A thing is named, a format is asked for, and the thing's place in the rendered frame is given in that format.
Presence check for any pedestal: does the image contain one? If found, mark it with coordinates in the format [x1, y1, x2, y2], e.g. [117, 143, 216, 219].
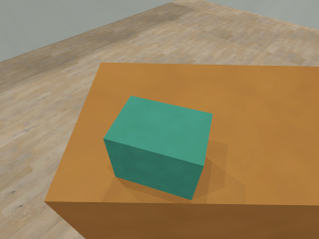
[44, 62, 319, 239]

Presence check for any carton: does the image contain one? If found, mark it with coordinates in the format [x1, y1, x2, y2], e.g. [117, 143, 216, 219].
[103, 96, 213, 200]

